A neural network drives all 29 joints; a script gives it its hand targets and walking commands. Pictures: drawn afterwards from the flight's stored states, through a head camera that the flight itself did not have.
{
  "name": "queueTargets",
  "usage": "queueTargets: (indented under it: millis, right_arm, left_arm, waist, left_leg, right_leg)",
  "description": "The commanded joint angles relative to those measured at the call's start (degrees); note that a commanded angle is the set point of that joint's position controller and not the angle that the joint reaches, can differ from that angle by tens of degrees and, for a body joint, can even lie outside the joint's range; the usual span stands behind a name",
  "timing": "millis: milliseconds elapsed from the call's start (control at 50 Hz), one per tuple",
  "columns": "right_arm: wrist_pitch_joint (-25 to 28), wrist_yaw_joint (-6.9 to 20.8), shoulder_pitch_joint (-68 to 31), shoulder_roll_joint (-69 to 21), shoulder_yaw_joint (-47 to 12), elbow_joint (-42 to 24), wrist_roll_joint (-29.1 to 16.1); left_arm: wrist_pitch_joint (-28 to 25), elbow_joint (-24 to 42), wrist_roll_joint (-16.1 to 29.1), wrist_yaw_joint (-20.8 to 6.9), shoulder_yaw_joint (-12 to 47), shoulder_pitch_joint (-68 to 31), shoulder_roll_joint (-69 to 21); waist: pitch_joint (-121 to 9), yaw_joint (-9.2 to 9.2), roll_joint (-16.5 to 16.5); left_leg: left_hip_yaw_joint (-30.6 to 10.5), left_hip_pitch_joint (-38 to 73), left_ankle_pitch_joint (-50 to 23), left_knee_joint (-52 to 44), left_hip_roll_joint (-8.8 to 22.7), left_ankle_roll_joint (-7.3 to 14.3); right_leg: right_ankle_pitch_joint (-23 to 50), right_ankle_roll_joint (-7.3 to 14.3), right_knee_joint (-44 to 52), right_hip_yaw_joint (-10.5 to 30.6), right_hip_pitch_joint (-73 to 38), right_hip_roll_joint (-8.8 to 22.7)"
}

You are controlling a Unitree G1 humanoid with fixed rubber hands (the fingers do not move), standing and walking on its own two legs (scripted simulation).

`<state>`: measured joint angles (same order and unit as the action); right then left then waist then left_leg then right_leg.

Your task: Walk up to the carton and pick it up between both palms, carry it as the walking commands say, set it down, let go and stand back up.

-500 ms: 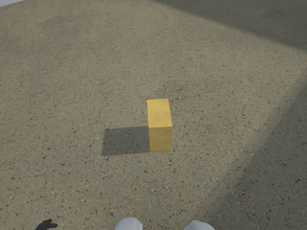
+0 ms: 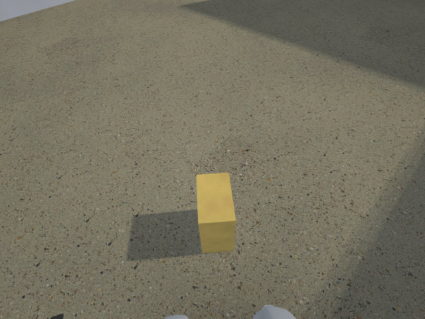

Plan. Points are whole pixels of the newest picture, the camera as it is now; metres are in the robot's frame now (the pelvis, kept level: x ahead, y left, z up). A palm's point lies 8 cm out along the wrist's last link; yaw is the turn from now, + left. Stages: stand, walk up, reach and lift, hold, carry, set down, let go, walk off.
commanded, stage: walk up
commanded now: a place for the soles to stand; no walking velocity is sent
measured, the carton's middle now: (215, 213) +0.65 +0.02 -0.58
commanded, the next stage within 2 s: none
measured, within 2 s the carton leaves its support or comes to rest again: neither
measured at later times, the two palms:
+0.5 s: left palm (65, 284) +0.22 +0.34 -0.10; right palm (358, 257) +0.25 -0.29 -0.09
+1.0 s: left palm (78, 260) +0.26 +0.31 -0.07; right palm (379, 284) +0.20 -0.31 -0.08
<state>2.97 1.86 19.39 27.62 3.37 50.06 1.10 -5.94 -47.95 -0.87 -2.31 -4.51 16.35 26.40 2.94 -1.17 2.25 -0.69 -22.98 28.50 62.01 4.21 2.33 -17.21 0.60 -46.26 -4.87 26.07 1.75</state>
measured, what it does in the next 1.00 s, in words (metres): walks ahead: left foot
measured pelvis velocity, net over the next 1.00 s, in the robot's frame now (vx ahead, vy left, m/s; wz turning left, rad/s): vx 0.13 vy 0.01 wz -0.09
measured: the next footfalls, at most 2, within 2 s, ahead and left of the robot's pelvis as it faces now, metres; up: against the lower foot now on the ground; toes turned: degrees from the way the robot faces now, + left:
left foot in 0.18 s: +0.21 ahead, +0.13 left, +0.00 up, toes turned +4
left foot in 2.00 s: +0.32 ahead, +0.14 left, +0.00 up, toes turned -10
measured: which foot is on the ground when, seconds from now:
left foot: up 0.00-0.16, down 0.18-1.00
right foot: down 0.00-1.00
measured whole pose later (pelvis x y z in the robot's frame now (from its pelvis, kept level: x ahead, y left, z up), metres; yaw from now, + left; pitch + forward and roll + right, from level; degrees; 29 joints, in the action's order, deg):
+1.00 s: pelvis +0.13 +0.01 +0.03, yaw -5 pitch -2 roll +1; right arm 0.4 0.7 1.9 23.0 0.7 63.9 0.1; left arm -1.5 -63.0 -0.3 0.4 0.5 3.4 22.0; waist 3.9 -0.8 0.3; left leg 8.4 -15.3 15.3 33.2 3.9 -0.1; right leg -17.9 -1.2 -34.7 1.8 14.5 1.1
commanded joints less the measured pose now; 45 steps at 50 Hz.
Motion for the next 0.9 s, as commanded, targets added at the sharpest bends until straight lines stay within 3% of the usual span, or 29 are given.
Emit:
queueTargets:
  millis: [0, 40, 80, 100, 120, 140, 160, 180, 200, 220, 240, 260, 280, 300, 320, 340, 360, 380, 400, 420, 440, 500, 580, 700, 880]
  right_arm:
    - [2.5, 0.2, -4.6, 11.5, 2.9, -5.3, -0.4]
    - [2.4, 1.0, -1.6, 11.1, 3.3, -3.9, -0.1]
    - [2.3, 1.1, 2.5, 9.9, 3.5, -1.8, -0.4]
    - [2.3, 0.3, 4.1, 9.7, 3.9, -0.8, -0.2]
    - [2.4, -0.7, 5.7, 10.8, 4.3, 0.2, 0.2]
    - [2.4, -1.6, 5.0, 14.1, 4.7, -1.0, 0.8]
    - [2.4, -1.8, 1.7, 16.7, 4.5, -3.5, 0.7]
    - [1.9, -1.9, -2.2, 15.6, 4.3, -4.4, 0.1]
    - [1.6, -2.0, -4.9, 14.4, 3.7, -4.7, 0.0]
    - [1.3, -2.1, -6.2, 13.1, 3.2, -4.8, 0.0]
    - [1.0, -2.0, -8.3, 12.2, 2.7, -4.8, -0.4]
    - [0.7, -1.9, -10.9, 11.4, 2.2, -5.0, -0.9]
    - [0.4, -1.9, -11.1, 10.0, 1.5, -5.2, -1.3]
    - [0.3, -2.0, -10.7, 8.4, 1.0, -5.0, -1.5]
    - [0.1, -2.0, -10.5, 8.1, 0.9, -4.6, -1.6]
    - [0.0, -2.0, -10.6, 8.4, 1.2, -3.7, -1.4]
    - [0.1, -2.2, -9.7, 8.6, 1.5, -2.5, -1.2]
    - [0.6, -2.3, -9.7, 9.7, 1.7, -1.7, -1.1]
    - [0.8, -2.3, -11.3, 10.0, 1.4, -1.3, -1.1]
    - [0.8, -2.3, -12.4, 10.1, 1.1, -1.0, -1.3]
    - [0.7, -2.5, -12.7, 9.8, 1.1, -0.3, -1.5]
    - [0.2, -2.9, -13.3, 8.7, 0.9, 0.9, -1.5]
    - [-0.1, -2.9, -15.6, 8.6, 0.7, 3.0, -1.5]
    - [-0.8, -2.5, -19.7, 7.6, 0.4, 5.3, -1.4]
    - [-1.3, -1.7, -22.1, 7.0, -0.5, 9.8, -1.0]
  left_arm:
    - [-0.2, 3.5, 0.5, 1.5, -4.4, 2.9, 17.3]
    - [0.0, 4.1, 0.5, 1.0, -4.0, 1.2, 17.7]
    - [0.4, 5.1, 0.8, 0.8, -2.7, -3.0, 16.2]
    - [0.8, 5.2, 0.9, 0.9, -1.5, -3.5, 13.7]
    - [1.2, 5.0, 1.1, 1.2, 0.0, -2.8, 10.2]
    - [1.4, 5.1, 1.4, 1.6, 1.1, -1.8, 6.8]
    - [2.0, 5.0, 1.9, 2.4, 0.7, -1.6, 7.6]
    - [2.4, 2.7, 1.9, 2.9, -0.5, 0.1, 11.9]
    - [2.2, 2.0, 1.8, 3.1, -0.5, 2.6, 12.0]
    - [2.0, 1.3, 1.3, 3.1, -0.1, 3.4, 10.8]
    - [1.7, -0.5, 1.4, 3.1, 0.1, 5.0, 9.7]
    - [1.4, -2.3, 1.4, 3.2, 0.2, 6.6, 9.6]
    - [1.2, -2.6, 1.1, 3.6, -0.2, 5.6, 10.9]
    - [1.2, -1.9, 0.9, 3.9, -0.6, 2.8, 12.8]
    - [1.1, -0.8, 0.8, 3.9, -0.5, -1.9, 14.2]
    - [1.1, -0.5, 0.7, 3.7, 0.1, -4.5, 14.3]
    - [1.3, -0.5, 1.1, 3.7, 0.5, -4.9, 13.2]
    - [1.4, -1.1, 1.8, 3.7, 0.9, -4.5, 11.3]
    - [1.7, -2.4, 2.3, 3.6, 1.2, -3.4, 9.6]
    - [1.8, -3.4, 2.6, 3.8, 1.3, -2.6, 9.5]
    - [1.8, -3.9, 2.5, 4.1, 1.4, -2.2, 10.0]
    - [2.1, -4.4, 2.3, 4.2, 1.3, -5.7, 10.8]
    - [2.7, -5.9, 2.2, 4.3, 1.8, -7.5, 9.4]
    - [3.1, -8.2, 1.5, 4.0, 2.1, -11.6, 9.4]
    - [3.3, -11.7, 0.6, 3.4, 2.3, -16.0, 9.1]
  waist:
    - [3.9, 3.6, -9.5]
    - [1.9, 2.29, -12.5]
    - [-0.5, -0.91, -12.0]
    - [-1.9, -2.31, -9.5]
    - [-3.9, -3.58, -2.1]
    - [-4.6, -3.91, 10.2]
    - [-4.2, -2.43, 12.0]
    - [-4.1, -1.18, 4.7]
    - [-4.8, 0.38, 5.2]
    - [-5.7, 1.47, 4.8]
    - [-6.9, 2.91, 5.6]
    - [-7.9, 4.02, 4.2]
    - [-8.4, 4.03, 0.4]
    - [-7.4, 3.02, -2.9]
    - [-5.8, 1.02, -3.9]
    - [-5.7, -0.4, -1.3]
    - [-7.9, -0.58, -1.3]
    - [-9.8, -0.14, -0.4]
    - [-11.3, 1.35, 0.5]
    - [-12.6, 2.3, 0.2]
    - [-14.2, 2.31, -1.0]
    - [-13.4, 1.35, -2.9]
    - [-12.1, 1.76, -1.4]
    - [-9.3, 1.51, -1.0]
    - [-5.4, 0.82, -3.4]
  left_leg:
    - [-1.5, -16.8, 0.9, -4.7, 2.7, -0.7]
    - [1.4, -8.7, -0.7, -10.7, 1.2, -0.6]
    - [4.7, 4.5, -11.1, -19.8, -1.1, -0.5]
    - [5.8, 11.6, -15.9, -22.2, -3.2, -0.1]
    - [2.8, 16.7, -15.1, -25.0, -2.5, 1.2]
    - [-14.5, 17.0, -11.7, -34.6, 8.3, 5.2]
    - [-31.0, 13.9, -6.8, -41.9, 18.1, 11.7]
    - [-30.0, 10.5, -6.9, -40.5, 19.1, 14.7]
    - [-25.5, 10.0, -16.3, -36.3, 18.7, 14.9]
    - [-19.5, 9.2, -22.3, -33.3, 16.2, 12.9]
    - [-13.3, 6.8, -24.7, -30.8, 12.8, 9.8]
    - [-8.2, 3.1, -24.7, -27.1, 9.2, 7.0]
    - [-5.4, 0.8, -25.4, -22.0, 6.6, 4.3]
    - [-1.6, -0.2, -24.2, -17.3, 3.2, 1.7]
    - [1.0, 1.1, -21.7, -16.7, 0.8, 0.2]
    - [1.2, 4.0, -19.0, -19.7, 0.1, 0.6]
    - [-2.1, 8.2, -22.8, -23.4, 2.5, 1.5]
    - [-4.6, 9.8, -28.4, -25.3, 5.9, 2.9]
    - [-6.2, 10.5, -32.9, -25.6, 7.6, 4.3]
    - [-5.3, 11.3, -37.4, -23.4, 7.8, 5.1]
    - [-3.5, 12.6, -41.4, -21.5, 7.4, 4.5]
    - [-0.3, 12.1, -39.1, -22.5, 5.7, 2.6]
    - [-0.4, 13.5, -40.2, -24.3, 6.8, 3.2]
    - [0.8, 12.6, -28.6, -29.0, 6.4, 2.1]
    - [1.4, 13.8, -14.7, -35.4, 4.7, 0.7]
  right_leg:
    - [-14.4, 15.2, 27.1, 27.3, -8.1, 18.2]
    - [-11.8, 15.1, 25.1, 21.9, -4.4, 16.6]
    - [-8.8, 11.6, 20.2, 13.7, 1.9, 12.4]
    - [-3.9, 8.8, 13.5, 10.2, 5.6, 10.1]
    - [-0.2, 6.2, 3.3, 6.5, 9.5, 7.4]
    - [-0.6, 2.1, -9.9, 0.6, 14.2, 2.1]
    - [-14.2, 0.7, -13.8, 2.1, 14.8, -1.2]
    - [-18.2, 0.7, -14.2, 6.0, 9.2, 0.9]
    - [-18.7, 0.8, -11.0, 5.7, 7.4, 1.9]
    - [-18.0, 1.4, -5.3, 4.7, 4.9, 2.2]
    - [-10.9, 2.0, 0.3, 3.2, -0.1, 1.6]
    - [1.0, 2.2, 5.2, 2.2, -5.9, 1.1]
    - [8.2, 2.9, 8.5, 6.4, -8.2, 2.5]
    - [9.9, 4.7, 12.7, 14.3, -6.5, 6.4]
    - [11.6, 6.0, 14.4, 20.3, -3.6, 9.4]
    - [14.7, 6.5, 12.7, 19.4, -2.9, 10.0]
    - [18.7, 5.9, 7.9, 15.2, -2.0, 8.3]
    - [20.1, 3.5, 4.3, 9.5, -3.5, 5.0]
    - [18.3, 2.1, 3.8, 6.6, -5.5, 3.4]
    - [17.9, 1.9, 4.9, 6.7, -7.4, 3.6]
    - [21.9, 2.1, 5.5, 7.7, -9.1, 4.3]
    - [28.1, 3.1, 5.3, 8.8, -10.3, 5.0]
    - [25.6, 2.5, 6.3, 8.2, -10.1, 4.3]
    - [19.4, 2.3, 10.7, 9.2, -9.9, 4.4]
    - [7.1, 2.2, 20.4, 13.3, -7.4, 5.0]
